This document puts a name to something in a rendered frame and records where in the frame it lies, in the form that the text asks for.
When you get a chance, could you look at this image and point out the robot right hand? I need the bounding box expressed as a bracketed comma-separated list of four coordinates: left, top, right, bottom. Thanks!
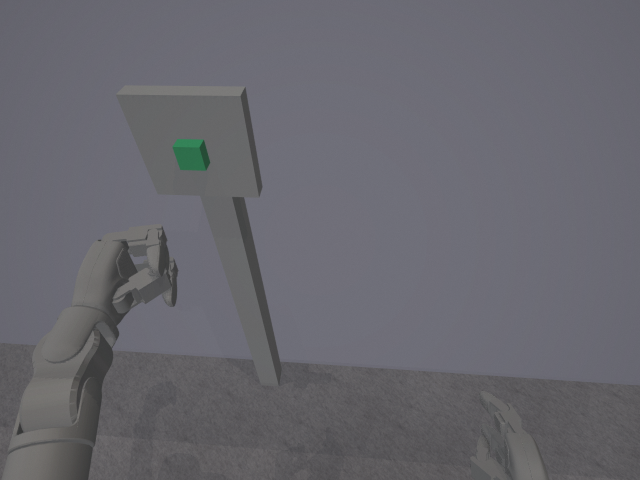
[470, 391, 549, 480]

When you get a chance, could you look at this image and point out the left robot forearm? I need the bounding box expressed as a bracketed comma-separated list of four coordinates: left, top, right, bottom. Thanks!
[1, 306, 119, 480]

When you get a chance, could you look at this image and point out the robot left hand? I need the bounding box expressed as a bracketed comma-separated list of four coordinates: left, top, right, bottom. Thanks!
[71, 224, 178, 326]

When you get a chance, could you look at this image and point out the button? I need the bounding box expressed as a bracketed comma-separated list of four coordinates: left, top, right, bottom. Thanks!
[173, 139, 210, 171]

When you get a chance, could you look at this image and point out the panel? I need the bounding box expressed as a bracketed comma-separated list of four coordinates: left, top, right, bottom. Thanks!
[116, 85, 282, 386]

